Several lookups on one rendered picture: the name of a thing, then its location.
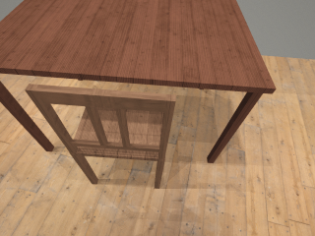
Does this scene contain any table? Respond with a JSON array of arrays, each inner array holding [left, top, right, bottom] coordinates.
[[0, 0, 276, 163]]

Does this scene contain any chair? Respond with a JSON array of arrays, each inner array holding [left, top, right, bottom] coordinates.
[[25, 84, 176, 189]]

